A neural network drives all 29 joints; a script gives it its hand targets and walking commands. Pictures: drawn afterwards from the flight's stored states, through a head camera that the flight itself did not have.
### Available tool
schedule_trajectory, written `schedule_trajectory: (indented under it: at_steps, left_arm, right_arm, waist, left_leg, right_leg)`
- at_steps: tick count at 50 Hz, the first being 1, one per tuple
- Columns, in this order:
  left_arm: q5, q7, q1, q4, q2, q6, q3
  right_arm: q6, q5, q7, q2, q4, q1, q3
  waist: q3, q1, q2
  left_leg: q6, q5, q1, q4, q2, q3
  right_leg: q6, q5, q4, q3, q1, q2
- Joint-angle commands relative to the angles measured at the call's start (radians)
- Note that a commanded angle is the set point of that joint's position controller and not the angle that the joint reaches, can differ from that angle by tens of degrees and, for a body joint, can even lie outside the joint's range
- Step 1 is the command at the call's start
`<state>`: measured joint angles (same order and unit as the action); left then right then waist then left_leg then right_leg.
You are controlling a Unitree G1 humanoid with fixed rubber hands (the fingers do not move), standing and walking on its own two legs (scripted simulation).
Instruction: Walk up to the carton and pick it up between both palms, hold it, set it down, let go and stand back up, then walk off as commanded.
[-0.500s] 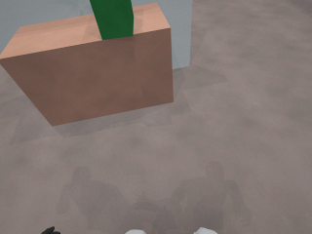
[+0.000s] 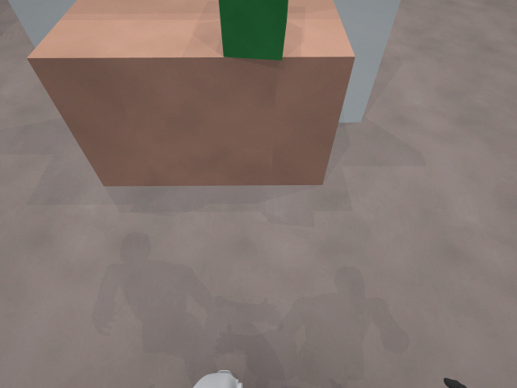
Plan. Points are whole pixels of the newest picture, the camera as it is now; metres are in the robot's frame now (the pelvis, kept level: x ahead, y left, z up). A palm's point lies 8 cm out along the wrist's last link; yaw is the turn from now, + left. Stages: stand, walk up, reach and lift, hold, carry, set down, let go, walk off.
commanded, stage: walk up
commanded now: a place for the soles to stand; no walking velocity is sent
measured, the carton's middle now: out of the picture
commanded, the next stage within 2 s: none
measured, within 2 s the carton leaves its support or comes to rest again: neither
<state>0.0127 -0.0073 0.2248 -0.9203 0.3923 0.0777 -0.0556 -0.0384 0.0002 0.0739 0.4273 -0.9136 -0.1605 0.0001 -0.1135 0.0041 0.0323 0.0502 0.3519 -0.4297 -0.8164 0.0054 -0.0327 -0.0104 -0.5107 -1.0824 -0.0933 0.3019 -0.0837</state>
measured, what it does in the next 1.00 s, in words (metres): walks ahead: right foot, then left foot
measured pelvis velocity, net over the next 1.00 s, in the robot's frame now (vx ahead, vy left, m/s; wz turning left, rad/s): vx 0.29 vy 0.04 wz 0.09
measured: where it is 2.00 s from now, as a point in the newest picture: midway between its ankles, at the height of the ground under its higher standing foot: (239, 304)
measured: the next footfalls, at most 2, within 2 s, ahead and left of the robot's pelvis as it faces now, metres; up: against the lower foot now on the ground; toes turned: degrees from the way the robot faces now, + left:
right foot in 0.34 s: +0.25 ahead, -0.16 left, +0.00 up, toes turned -6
left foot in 0.84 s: +0.36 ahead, +0.13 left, +0.00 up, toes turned +7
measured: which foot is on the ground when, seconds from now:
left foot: down 0.00-0.34, up 0.36-0.82, down 0.84-1.00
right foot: up 0.00-0.32, down 0.34-0.86, up 0.88-1.00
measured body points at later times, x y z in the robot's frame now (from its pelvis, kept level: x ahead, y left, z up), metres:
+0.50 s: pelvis +0.15 -0.06 +0.00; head +0.17 -0.09 +0.45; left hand +0.20 +0.28 -0.08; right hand +0.24 -0.36 -0.14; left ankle +0.14 +0.09 -0.65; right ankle +0.21 -0.15 -0.71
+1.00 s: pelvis +0.29 +0.04 +0.00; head +0.32 +0.05 +0.45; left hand +0.33 +0.37 -0.12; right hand +0.39 -0.27 -0.11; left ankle +0.32 +0.12 -0.71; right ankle +0.27 -0.13 -0.64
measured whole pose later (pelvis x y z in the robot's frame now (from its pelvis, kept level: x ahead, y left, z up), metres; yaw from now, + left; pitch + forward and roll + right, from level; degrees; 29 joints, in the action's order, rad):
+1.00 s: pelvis +0.29 +0.04 +0.00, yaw +5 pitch -3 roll -2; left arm 0.01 -0.01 0.26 -0.92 0.41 0.07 -0.06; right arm -0.04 0.00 0.06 0.42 -0.91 -0.23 0.00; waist -0.12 0.01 0.03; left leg 0.05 0.39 -0.38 -0.82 0.01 -0.03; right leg 0.03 -0.48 -1.16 0.01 0.43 -0.04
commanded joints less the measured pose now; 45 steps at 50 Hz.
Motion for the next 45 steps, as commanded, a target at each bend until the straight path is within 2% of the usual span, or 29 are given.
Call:
schedule_trajectory:
  at_steps: [1, 3, 6, 7, 8, 9, 11, 12, 14, 15, 16, 17, 18, 19, 20, 22, 24, 27, 29, 30, 35, 37, 39, 40, 41, 42, 43, 44, 45]
  left_arm:
    - [-0.024, 0.002, -0.020, 0.133, 0.237, 0.026, -0.052]
    - [-0.030, 0.001, 0.015, 0.107, 0.243, 0.019, -0.051]
    - [-0.019, -0.003, 0.004, 0.094, 0.231, 0.023, -0.038]
    - [-0.009, -0.005, -0.037, 0.092, 0.258, 0.019, -0.053]
    - [-0.015, -0.004, -0.067, 0.110, 0.241, 0.027, -0.036]
    - [-0.021, -0.006, -0.090, 0.108, 0.244, 0.029, -0.043]
    - [-0.014, -0.014, -0.070, 0.096, 0.267, 0.027, -0.050]
    - [-0.014, -0.017, -0.111, 0.106, 0.238, 0.039, -0.048]
    - [-0.015, -0.015, 0.070, 0.025, 0.231, 0.053, -0.059]
    - [-0.014, -0.004, 0.193, -0.003, 0.263, 0.050, -0.083]
    - [-0.006, 0.012, 0.362, -0.050, 0.304, 0.054, -0.104]
    - [-0.004, 0.026, 0.441, -0.059, 0.404, 0.061, -0.126]
    - [-0.008, 0.025, 0.302, -0.005, 0.428, 0.053, -0.123]
    - [-0.013, 0.027, 0.211, 0.027, 0.452, 0.051, -0.123]
    - [-0.010, 0.032, 0.171, 0.030, 0.435, 0.055, -0.116]
    - [-0.001, 0.027, 0.116, 0.058, 0.366, 0.062, -0.106]
    - [-0.006, 0.021, 0.060, 0.075, 0.339, 0.069, -0.099]
    - [-0.011, 0.025, 0.115, 0.056, 0.327, 0.078, -0.099]
    - [-0.012, 0.027, 0.126, 0.066, 0.338, 0.081, -0.102]
    - [-0.007, 0.025, 0.110, 0.081, 0.346, 0.075, -0.110]
    - [0.013, 0.023, 0.015, 0.107, 0.421, 0.061, -0.115]
    - [0.008, 0.023, 0.035, 0.097, 0.407, 0.063, -0.108]
    - [0.001, 0.019, 0.007, 0.108, 0.390, 0.065, -0.110]
    - [0.001, 0.014, -0.038, 0.115, 0.382, 0.059, -0.107]
    - [0.009, 0.013, -0.064, 0.109, 0.347, 0.044, -0.095]
    - [0.006, 0.010, -0.030, 0.117, 0.236, 0.037, -0.063]
    - [-0.006, 0.008, 0.071, 0.100, 0.151, 0.024, -0.045]
    - [-0.026, 0.018, 0.084, 0.100, 0.237, 0.027, -0.058]
    - [-0.011, 0.030, -0.010, 0.109, 0.290, 0.023, -0.066]
  right_arm:
    - [-0.028, 0.000, -0.070, 0.286, 0.046, -0.176, -0.143]
    - [-0.041, -0.002, -0.067, 0.259, 0.052, -0.126, -0.131]
    - [-0.052, 0.003, -0.056, 0.256, 0.085, -0.102, -0.114]
    - [-0.052, -0.007, -0.057, 0.261, 0.085, -0.117, -0.118]
    - [-0.050, 0.005, -0.052, 0.262, 0.096, -0.107, -0.118]
    - [-0.048, 0.001, -0.050, 0.271, 0.079, -0.104, -0.113]
    - [-0.041, 0.011, -0.044, 0.315, 0.087, -0.072, -0.126]
    - [-0.043, 0.013, -0.036, 0.269, 0.082, -0.064, -0.119]
    - [-0.033, 0.006, -0.029, 0.256, 0.118, 0.012, -0.117]
    - [-0.021, 0.009, -0.029, 0.244, 0.126, 0.024, -0.107]
    - [-0.022, 0.004, -0.030, 0.195, 0.118, 0.021, -0.100]
    - [-0.021, -0.002, -0.034, 0.119, 0.133, -0.050, -0.073]
    - [0.003, 0.007, -0.039, 0.198, 0.112, -0.087, -0.095]
    - [0.021, 0.000, -0.034, 0.242, 0.076, -0.100, -0.103]
    - [0.022, 0.010, -0.029, 0.258, 0.066, -0.077, -0.122]
    - [0.011, 0.015, -0.033, 0.257, 0.055, -0.063, -0.111]
    - [0.010, 0.017, -0.028, 0.237, 0.026, -0.135, -0.124]
    - [0.021, 0.024, -0.024, 0.213, 0.049, -0.110, -0.119]
    - [0.024, 0.030, -0.020, 0.208, 0.066, -0.052, -0.111]
    - [0.018, 0.030, -0.018, 0.192, 0.079, -0.033, -0.104]
    - [0.021, 0.036, 0.005, 0.249, 0.095, 0.026, -0.136]
    - [0.010, 0.045, 0.006, 0.257, 0.099, 0.060, -0.143]
    - [-0.011, 0.040, 0.009, 0.241, 0.102, 0.067, -0.126]
    - [-0.023, 0.038, 0.002, 0.238, 0.077, -0.026, -0.135]
    - [-0.028, 0.044, -0.008, 0.259, 0.052, -0.153, -0.147]
    - [-0.037, 0.045, -0.027, 0.311, -0.019, -0.329, -0.174]
    - [-0.039, 0.045, -0.044, 0.337, 0.023, -0.291, -0.176]
    - [-0.035, 0.008, -0.053, 0.373, 0.057, -0.236, -0.171]
    - [-0.031, -0.002, -0.054, 0.355, 0.049, -0.224, -0.173]
  waist:
    - [0.124, 0.070, 0.164]
    - [0.131, 0.046, 0.054]
    - [0.080, 0.038, 0.080]
    - [0.100, 0.039, -0.011]
    - [0.089, 0.047, 0.054]
    - [0.028, 0.045, 0.024]
    - [0.003, 0.051, 0.110]
    - [-0.079, 0.048, 0.093]
    - [-0.002, -0.048, 0.086]
    - [0.068, -0.102, 0.003]
    - [0.151, -0.206, -0.132]
    - [0.144, -0.188, -0.378]
    - [0.116, -0.116, -0.233]
    - [0.069, -0.093, -0.163]
    - [0.044, -0.070, -0.150]
    - [0.002, -0.057, -0.129]
    - [0.000, -0.018, -0.146]
    - [0.026, -0.028, -0.134]
    - [0.024, -0.045, -0.096]
    - [0.030, -0.044, -0.118]
    - [-0.045, -0.034, -0.141]
    - [-0.051, -0.032, -0.097]
    - [-0.017, -0.036, -0.092]
    - [0.017, 0.023, -0.089]
    - [0.131, 0.093, -0.034]
    - [0.206, 0.158, 0.276]
    - [0.143, 0.111, 0.341]
    - [0.152, 0.083, 0.321]
    - [0.134, 0.115, 0.159]
  left_leg:
    - [0.106, -0.539, 0.447, 0.420, 0.231, 0.450]
    - [0.114, -0.514, 0.371, 0.413, 0.227, 0.391]
    - [0.178, -0.401, 0.324, 0.457, 0.247, 0.370]
    - [0.170, -0.330, 0.368, 0.442, 0.254, 0.413]
    - [0.204, -0.343, 0.321, 0.438, 0.244, 0.333]
    - [0.186, -0.263, 0.234, 0.482, 0.227, 0.338]
    - [0.200, -0.054, 0.211, 0.482, 0.232, 0.319]
    - [0.204, -0.062, 0.116, 0.513, 0.215, 0.317]
    - [0.154, -0.103, -0.010, 0.364, 0.196, 0.227]
    - [0.126, -0.177, -0.089, 0.208, 0.133, 0.157]
    - [0.065, -0.196, -0.162, -0.127, 0.072, 0.122]
    - [-0.002, 0.185, -0.284, -0.382, -0.124, 0.095]
    - [-0.007, 0.186, -0.291, -0.441, -0.112, 0.194]
    - [-0.008, 0.170, -0.272, -0.448, -0.077, 0.233]
    - [-0.010, 0.120, -0.287, -0.443, -0.047, 0.218]
    - [-0.030, 0.052, -0.283, -0.443, 0.021, 0.198]
    - [-0.050, -0.007, -0.264, -0.363, 0.054, 0.197]
    - [-0.046, -0.012, -0.269, -0.328, 0.053, 0.191]
    - [-0.044, -0.052, -0.293, -0.295, 0.061, 0.164]
    - [-0.052, -0.031, -0.272, -0.211, 0.085, 0.147]
    - [-0.036, -0.048, -0.189, -0.149, 0.140, 0.098]
    - [-0.026, -0.043, -0.195, -0.130, 0.146, 0.093]
    - [-0.020, 0.001, -0.157, -0.001, 0.149, 0.079]
    - [-0.011, -0.044, -0.056, 0.077, 0.130, 0.052]
    - [0.005, 0.056, 0.209, 0.196, 0.087, 0.067]
    - [-0.008, 0.145, 0.347, 0.349, 0.057, 0.207]
    - [-0.005, 0.092, 0.416, 0.438, 0.150, 0.521]
    - [0.061, 0.085, 0.480, 0.544, 0.242, 0.792]
    - [0.088, -0.006, 0.423, 0.551, 0.306, 0.860]
  right_leg:
    - [0.056, 0.060, -0.169, 0.134, 0.403, -0.005]
    - [0.061, 0.117, -0.104, 0.141, 0.337, -0.018]
    - [0.045, 0.119, 0.008, 0.118, 0.362, -0.046]
    - [0.036, 0.129, 0.043, 0.129, 0.366, -0.043]
    - [0.037, 0.120, 0.106, 0.098, 0.371, -0.051]
    - [0.033, 0.125, 0.150, 0.087, 0.340, -0.041]
    - [0.022, 0.161, 0.210, 0.062, 0.304, -0.041]
    - [0.028, 0.204, 0.296, 0.043, 0.254, -0.036]
    - [0.042, 0.301, 0.423, 0.030, -0.066, 0.000]
    - [0.037, 0.285, 0.444, -0.041, -0.254, 0.083]
    - [0.038, 0.273, 0.500, 0.113, -0.447, 0.009]
    - [0.050, 0.074, 0.722, 0.566, -0.428, -0.236]
    - [0.123, -0.297, 0.910, 0.824, -0.299, -0.369]
    - [0.136, -0.496, 0.961, 0.846, -0.213, -0.391]
    - [0.109, -0.425, 0.954, 0.814, -0.193, -0.359]
    - [0.173, -0.235, 0.925, 0.684, -0.121, -0.337]
    - [0.133, -0.023, 0.851, 0.456, -0.132, -0.284]
    - [0.154, 0.179, 0.800, 0.408, -0.152, -0.300]
    - [0.160, 0.218, 0.785, 0.402, -0.159, -0.310]
    - [0.214, 0.216, 0.773, 0.322, -0.135, -0.297]
    - [0.263, -0.238, 0.808, 0.333, 0.047, -0.359]
    - [0.290, -0.212, 0.795, 0.418, 0.037, -0.414]
    - [0.267, -0.029, 0.723, 0.342, -0.023, -0.373]
    - [0.230, 0.094, 0.612, 0.227, -0.014, -0.340]
    - [0.176, 0.325, 0.362, 0.110, 0.035, -0.258]
    - [0.108, 0.436, -0.029, 0.009, 0.093, -0.121]
    - [0.057, 0.018, -0.187, 0.031, 0.304, 0.025]
    - [0.037, -0.069, -0.217, 0.057, 0.430, 0.121]
    - [0.048, -0.059, -0.222, 0.144, 0.428, 0.083]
